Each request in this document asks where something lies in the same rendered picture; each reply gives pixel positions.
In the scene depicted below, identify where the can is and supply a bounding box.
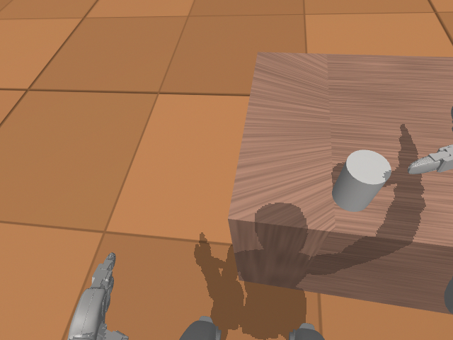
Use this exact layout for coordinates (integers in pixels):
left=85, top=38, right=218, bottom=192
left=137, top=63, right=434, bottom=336
left=332, top=149, right=391, bottom=212

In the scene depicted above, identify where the right robot hand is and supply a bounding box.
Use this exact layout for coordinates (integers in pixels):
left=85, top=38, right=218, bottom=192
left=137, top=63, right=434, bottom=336
left=408, top=106, right=453, bottom=174

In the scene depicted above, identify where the left robot hand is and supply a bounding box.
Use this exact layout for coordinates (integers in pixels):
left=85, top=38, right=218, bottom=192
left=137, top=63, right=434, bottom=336
left=67, top=252, right=129, bottom=340

